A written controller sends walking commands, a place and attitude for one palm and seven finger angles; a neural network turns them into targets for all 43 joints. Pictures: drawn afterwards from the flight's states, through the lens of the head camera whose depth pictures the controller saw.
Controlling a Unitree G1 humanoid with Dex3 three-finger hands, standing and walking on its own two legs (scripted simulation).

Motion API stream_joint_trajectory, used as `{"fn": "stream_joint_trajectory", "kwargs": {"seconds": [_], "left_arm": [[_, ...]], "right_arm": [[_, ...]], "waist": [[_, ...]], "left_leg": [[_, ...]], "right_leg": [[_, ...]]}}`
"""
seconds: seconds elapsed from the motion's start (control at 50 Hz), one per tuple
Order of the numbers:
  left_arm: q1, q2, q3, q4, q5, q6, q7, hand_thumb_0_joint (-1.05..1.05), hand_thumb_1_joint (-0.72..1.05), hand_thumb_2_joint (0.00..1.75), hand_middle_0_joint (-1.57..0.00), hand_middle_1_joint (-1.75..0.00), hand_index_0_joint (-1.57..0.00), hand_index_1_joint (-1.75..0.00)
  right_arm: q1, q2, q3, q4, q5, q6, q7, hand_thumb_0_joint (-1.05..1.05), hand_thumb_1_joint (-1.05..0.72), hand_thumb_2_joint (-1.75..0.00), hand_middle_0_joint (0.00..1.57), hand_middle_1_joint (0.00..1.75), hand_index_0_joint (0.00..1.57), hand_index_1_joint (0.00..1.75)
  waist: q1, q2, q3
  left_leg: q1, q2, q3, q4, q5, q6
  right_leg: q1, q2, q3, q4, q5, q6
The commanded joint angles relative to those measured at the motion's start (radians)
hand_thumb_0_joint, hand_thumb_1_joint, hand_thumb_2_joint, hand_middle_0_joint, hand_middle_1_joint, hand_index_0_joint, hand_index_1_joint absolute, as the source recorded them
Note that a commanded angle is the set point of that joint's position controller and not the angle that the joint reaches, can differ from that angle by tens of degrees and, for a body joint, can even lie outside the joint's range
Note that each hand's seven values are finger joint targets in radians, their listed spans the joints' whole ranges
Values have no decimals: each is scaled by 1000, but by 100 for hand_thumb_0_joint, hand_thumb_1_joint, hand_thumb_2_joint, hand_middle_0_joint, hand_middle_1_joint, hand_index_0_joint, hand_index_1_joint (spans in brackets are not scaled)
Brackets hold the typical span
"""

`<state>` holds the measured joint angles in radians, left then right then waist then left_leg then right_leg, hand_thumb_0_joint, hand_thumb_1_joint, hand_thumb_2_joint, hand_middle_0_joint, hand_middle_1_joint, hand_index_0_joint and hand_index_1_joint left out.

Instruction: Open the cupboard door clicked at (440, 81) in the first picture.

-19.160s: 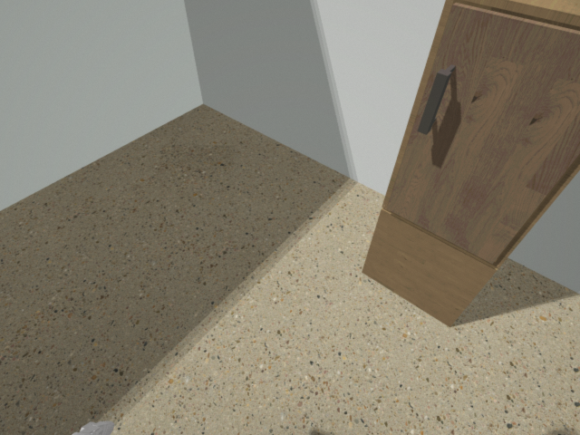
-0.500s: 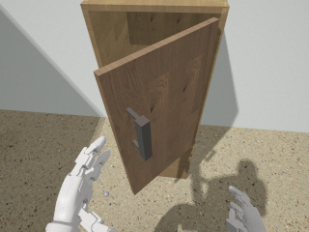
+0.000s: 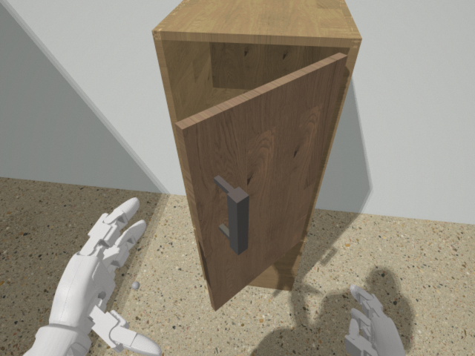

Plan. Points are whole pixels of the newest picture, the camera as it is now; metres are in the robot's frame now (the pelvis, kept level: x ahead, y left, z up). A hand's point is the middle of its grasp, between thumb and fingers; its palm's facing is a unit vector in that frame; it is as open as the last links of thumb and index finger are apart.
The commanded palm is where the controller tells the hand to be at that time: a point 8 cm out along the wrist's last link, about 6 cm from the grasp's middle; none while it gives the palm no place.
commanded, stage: draw the hand back to the body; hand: left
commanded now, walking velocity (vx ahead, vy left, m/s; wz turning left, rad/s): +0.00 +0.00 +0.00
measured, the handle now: (230, 215) +0.32 +0.05 +0.09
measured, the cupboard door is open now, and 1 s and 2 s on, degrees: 48 48 48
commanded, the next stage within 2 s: step back with the hand held close in 1.08 s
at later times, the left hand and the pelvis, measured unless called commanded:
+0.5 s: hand (66, 251) +0.20 +0.24 +0.17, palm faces +0.34 -0.87 -0.36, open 11.5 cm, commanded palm +0.15 +0.28 +0.19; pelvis +0.01 +0.01 +0.03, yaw -1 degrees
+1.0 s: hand (48, 240) +0.20 +0.25 +0.18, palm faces +0.43 -0.82 -0.37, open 7.5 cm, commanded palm +0.15 +0.29 +0.20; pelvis +0.01 +0.00 +0.03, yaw -2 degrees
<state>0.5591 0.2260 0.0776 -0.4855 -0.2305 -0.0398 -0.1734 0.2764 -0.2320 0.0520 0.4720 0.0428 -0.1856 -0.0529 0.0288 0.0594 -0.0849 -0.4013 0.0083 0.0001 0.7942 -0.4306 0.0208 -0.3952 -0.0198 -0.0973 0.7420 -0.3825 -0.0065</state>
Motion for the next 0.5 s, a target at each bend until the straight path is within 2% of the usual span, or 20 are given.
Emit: {"fn": "stream_joint_trajectory", "kwargs": {"seconds": [0.0, 0.02, 0.04, 0.06, 0.1, 0.12, 0.14, 0.2, 0.22, 0.24, 0.28, 0.32, 0.36, 0.48], "left_arm": [[-126, 238, 127, -323, 117, -73, 122, 0, -29, 39, -16, -30, -16, -30], [-67, 186, 123, -259, 132, -58, 185, 0, -26, 40, -16, -30, -16, -30], [-48, 135, 85, -236, 146, -51, 213, 0, -22, 42, -16, -30, -16, -30], [-40, 127, 82, -220, 155, -48, 233, 0, -18, 43, -16, -30, -16, -30], [-46, 131, 83, -232, 172, -57, 257, 0, -12, 47, -16, -30, -16, -30], [-50, 151, 98, -218, 179, -61, 268, 0, -8, 48, -16, -30, -16, -30], [-58, 138, 86, -226, 184, -65, 273, 0, -5, 50, -17, -30, -17, -30], [-85, 155, 109, -233, 195, -77, 291, 0, 6, 54, -17, -30, -17, -30], [-86, 180, 136, -215, 198, -79, 298, 0, 9, 55, -17, -30, -17, -30], [-88, 168, 132, -221, 196, -80, 298, 0, 13, 57, -17, -30, -17, -30], [-100, 182, 163, -194, 195, -80, 303, 0, 20, 60, -18, -30, -18, -30], [-115, 203, 192, -191, 197, -85, 307, 0, 27, 63, -18, -30, -18, -30], [-115, 192, 198, -192, 196, -87, 307, 0, 34, 66, -18, -30, -18, -30], [-125, 225, 271, -165, 186, -93, 308, 0, 55, 75, -19, -30, -19, -30]], "right_arm": [[-129, -87, -38, -169, -12, -61, -40, 0, -90, -90, 20, 30, 20, 30], [-125, -71, -30, -152, -25, -58, -47, 0, -90, -90, 20, 30, 20, 30], [-130, -72, -26, -142, -28, -49, -47, 0, -90, -90, 20, 30, 20, 30], [-133, -72, -25, -131, -29, -39, -45, 0, -90, -90, 20, 30, 20, 30], [-143, -74, -27, -119, -33, -31, -42, 0, -90, -90, 20, 30, 20, 30], [-152, -80, -29, -109, -35, -30, -42, 0, -90, -90, 20, 30, 20, 30], [-160, -81, -28, -106, -38, -28, -41, 0, -90, -90, 20, 30, 20, 30], [-168, -82, -30, -86, -44, -31, -39, 0, -90, -90, 20, 30, 20, 30], [-175, -85, -32, -75, -45, -30, -40, 0, -90, -90, 20, 30, 20, 30], [-181, -83, -31, -74, -45, -29, -39, 0, -90, -90, 20, 30, 20, 30], [-184, -82, -34, -58, -47, -22, -40, 0, -90, -90, 20, 30, 20, 30], [-193, -87, -37, -49, -51, -19, -41, 0, -90, -90, 20, 30, 20, 30], [-197, -85, -39, -42, -49, -15, -37, 0, -90, -90, 20, 30, 20, 30], [-205, -88, -50, -24, -50, 2, -31, 0, -90, -90, 20, 30, 20, 30]], "waist": [[41, -15, -38], [28, -42, 21], [21, -36, 40], [20, -33, 40], [18, 2, 27], [22, -30, 26], [19, -8, 22], [21, 9, 21], [26, -9, 26], [25, 10, 31], [27, -22, 37], [33, -9, 27], [33, 19, 35], [40, -12, 26]], "left_leg": [[26, -6, -29, -209, 231, -3], [23, -8, -28, -226, 201, -7], [40, -4, -27, -240, 205, -7], [59, -1, -30, -255, 217, -6], [107, 1, -26, -285, 243, -6], [115, 4, -29, -298, 258, -6], [136, 5, -27, -313, 264, -5], [169, 6, -29, -357, 293, -8], [174, 9, -31, -367, 305, -9], [187, 10, -30, -379, 311, -9], [201, 10, -26, -394, 321, -10], [216, 10, -25, -407, 344, -11], [230, 13, -26, -420, 375, -16], [254, 13, -19, -432, 439, -18]], "right_leg": [[116, 12, 61, -177, 201, -21], [107, 8, 58, -209, 162, -20], [116, 5, 53, -220, 162, -18], [132, 5, 46, -228, 167, -17], [163, 4, 46, -248, 192, -17], [183, 6, 42, -261, 198, -18], [193, 6, 43, -267, 201, -17], [235, 5, 38, -289, 221, -18], [251, 7, 39, -300, 228, -20], [256, 6, 41, -307, 231, -18], [272, 9, 38, -323, 242, -17], [302, 9, 39, -333, 262, -19], [307, 10, 40, -338, 275, -19], [345, 13, 42, -357, 334, -17]]}}
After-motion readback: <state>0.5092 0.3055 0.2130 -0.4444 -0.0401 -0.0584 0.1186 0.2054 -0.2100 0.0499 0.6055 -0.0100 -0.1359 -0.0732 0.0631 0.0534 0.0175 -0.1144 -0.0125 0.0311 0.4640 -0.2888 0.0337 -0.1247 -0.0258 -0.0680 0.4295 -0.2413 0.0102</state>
